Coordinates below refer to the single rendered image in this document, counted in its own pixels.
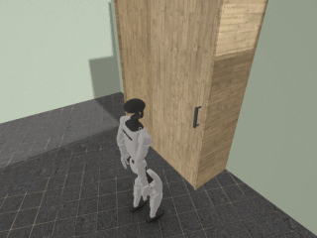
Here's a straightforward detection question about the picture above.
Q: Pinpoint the robot left shin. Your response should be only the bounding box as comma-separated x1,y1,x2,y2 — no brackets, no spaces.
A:
133,178,142,207

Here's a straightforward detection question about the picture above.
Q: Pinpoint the robot left forearm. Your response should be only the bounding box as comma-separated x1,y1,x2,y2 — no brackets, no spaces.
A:
117,141,128,158

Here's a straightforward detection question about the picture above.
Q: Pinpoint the right robot hand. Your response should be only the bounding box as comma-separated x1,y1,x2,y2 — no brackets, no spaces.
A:
141,186,154,201

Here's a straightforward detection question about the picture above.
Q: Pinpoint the robot right upper arm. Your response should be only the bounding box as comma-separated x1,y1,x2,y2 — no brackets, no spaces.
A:
134,131,152,168

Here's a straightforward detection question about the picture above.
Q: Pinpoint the wardrobe door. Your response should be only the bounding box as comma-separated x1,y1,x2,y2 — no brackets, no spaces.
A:
117,0,154,144
150,0,221,185

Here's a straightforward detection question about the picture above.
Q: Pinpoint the robot right forearm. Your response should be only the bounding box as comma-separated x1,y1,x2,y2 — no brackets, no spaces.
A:
136,162,149,189

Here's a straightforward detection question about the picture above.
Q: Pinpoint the left robot hand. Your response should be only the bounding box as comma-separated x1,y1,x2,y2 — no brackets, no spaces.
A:
121,154,130,169

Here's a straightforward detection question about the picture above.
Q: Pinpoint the handle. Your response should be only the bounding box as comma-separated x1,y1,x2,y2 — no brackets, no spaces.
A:
193,106,201,128

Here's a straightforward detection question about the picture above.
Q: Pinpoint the robot right foot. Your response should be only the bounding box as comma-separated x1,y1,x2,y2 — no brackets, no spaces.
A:
146,209,164,223

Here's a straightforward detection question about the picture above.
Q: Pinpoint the robot left upper arm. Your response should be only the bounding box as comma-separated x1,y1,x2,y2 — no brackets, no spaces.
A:
116,115,131,144

